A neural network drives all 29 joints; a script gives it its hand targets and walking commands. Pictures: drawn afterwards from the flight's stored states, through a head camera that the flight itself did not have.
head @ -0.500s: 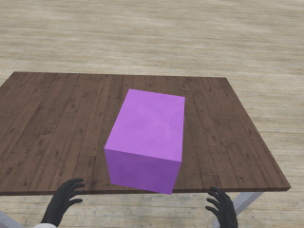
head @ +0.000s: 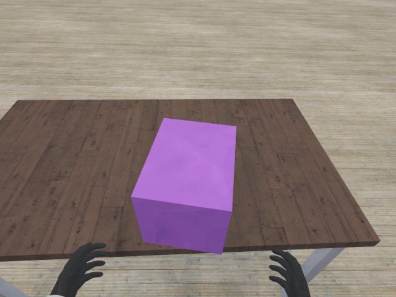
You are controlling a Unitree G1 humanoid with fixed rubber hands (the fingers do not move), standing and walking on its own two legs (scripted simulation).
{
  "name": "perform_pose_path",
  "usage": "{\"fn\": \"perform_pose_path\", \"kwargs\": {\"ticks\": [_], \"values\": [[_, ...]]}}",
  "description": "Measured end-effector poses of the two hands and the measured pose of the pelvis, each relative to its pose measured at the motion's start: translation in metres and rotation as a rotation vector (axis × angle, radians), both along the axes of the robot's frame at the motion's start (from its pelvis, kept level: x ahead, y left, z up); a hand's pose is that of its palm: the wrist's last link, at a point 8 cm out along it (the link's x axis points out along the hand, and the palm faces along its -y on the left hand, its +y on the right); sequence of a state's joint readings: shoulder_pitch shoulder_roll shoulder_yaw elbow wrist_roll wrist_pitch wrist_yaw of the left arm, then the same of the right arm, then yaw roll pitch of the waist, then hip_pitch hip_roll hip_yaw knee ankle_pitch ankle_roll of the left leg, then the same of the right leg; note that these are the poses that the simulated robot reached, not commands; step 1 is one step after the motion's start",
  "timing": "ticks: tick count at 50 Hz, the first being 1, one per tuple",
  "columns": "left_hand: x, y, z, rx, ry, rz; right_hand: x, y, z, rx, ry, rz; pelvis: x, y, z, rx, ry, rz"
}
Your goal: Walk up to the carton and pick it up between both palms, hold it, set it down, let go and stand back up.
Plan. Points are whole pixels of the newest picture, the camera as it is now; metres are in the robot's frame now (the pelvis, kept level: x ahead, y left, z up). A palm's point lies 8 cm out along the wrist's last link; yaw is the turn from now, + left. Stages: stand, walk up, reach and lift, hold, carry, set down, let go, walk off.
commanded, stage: set down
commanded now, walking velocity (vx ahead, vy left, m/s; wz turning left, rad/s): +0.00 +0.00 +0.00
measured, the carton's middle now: (191, 182) +0.42 +0.03 -0.03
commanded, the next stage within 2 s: let go in 1.72 s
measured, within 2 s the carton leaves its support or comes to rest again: neither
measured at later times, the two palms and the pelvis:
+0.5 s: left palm (73, 294) +0.16 +0.25 -0.05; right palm out of the picture +0.15 -0.18 -0.05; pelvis +0.01 +0.02 +0.00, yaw -1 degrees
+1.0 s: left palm out of the picture +0.14 +0.22 -0.07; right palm out of the picture +0.13 -0.21 -0.07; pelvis -0.01 +0.00 +0.00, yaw -1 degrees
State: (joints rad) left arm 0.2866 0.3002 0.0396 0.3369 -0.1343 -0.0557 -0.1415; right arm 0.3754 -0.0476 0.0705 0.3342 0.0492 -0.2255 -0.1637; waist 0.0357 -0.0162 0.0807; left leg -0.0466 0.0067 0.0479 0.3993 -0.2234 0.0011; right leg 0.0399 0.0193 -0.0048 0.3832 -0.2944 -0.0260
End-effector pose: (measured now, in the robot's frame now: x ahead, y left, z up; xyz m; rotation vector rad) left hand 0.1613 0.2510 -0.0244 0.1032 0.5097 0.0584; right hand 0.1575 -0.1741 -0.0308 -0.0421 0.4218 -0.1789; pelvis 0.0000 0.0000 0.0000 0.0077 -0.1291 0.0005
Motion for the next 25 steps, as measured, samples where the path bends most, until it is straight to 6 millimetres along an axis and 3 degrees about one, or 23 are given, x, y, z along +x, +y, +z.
{"fn": "perform_pose_path", "kwargs": {"ticks": [16,25], "values": [[0.001,-0.001,-0.016,-0.011,0.055,0.002,-0.001,0.003,-0.011,-0.009,0.067,0.006,0.007,0.012,0.001,-0.006,0.002,-0.011],[-0.004,-0.006,-0.021,0.020,0.105,0.008,-0.009,-0.008,-0.021,-0.020,0.114,0.010,0.006,0.017,0.002,-0.009,0.002,-0.019]]}}
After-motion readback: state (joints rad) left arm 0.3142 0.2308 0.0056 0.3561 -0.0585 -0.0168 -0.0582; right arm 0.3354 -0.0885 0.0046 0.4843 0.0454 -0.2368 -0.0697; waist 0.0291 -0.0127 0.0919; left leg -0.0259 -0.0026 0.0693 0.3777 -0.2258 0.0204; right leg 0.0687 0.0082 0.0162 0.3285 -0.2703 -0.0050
